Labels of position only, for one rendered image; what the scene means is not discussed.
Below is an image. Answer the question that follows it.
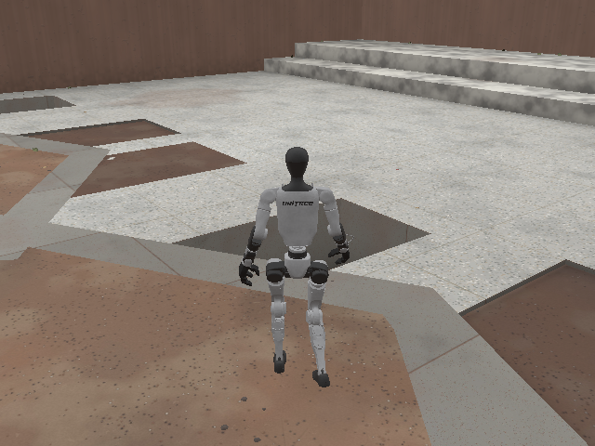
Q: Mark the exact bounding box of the robot left shin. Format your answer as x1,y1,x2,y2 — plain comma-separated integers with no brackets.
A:
271,302,284,361

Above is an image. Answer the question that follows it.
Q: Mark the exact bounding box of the robot right shin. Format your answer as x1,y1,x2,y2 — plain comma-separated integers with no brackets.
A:
309,309,326,375

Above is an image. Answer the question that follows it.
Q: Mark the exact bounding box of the left robot hand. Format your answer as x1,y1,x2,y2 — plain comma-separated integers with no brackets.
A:
239,262,259,286

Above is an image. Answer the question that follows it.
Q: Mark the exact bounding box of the robot shin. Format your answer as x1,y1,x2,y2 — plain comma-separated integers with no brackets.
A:
309,309,326,375
271,302,284,361

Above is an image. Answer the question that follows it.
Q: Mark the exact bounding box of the right robot hand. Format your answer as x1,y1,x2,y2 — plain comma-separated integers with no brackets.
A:
328,248,350,264

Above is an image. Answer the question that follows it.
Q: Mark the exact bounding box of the robot right forearm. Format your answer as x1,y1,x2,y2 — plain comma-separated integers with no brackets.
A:
333,222,349,253

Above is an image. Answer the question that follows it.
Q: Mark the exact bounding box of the left robot upper arm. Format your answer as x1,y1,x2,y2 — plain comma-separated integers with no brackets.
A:
253,188,278,241

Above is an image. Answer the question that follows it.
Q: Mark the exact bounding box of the robot left forearm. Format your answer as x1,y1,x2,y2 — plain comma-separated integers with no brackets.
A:
242,226,262,267

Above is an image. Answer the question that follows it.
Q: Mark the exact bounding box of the right robot upper arm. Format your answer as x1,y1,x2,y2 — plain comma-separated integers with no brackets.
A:
316,187,342,237

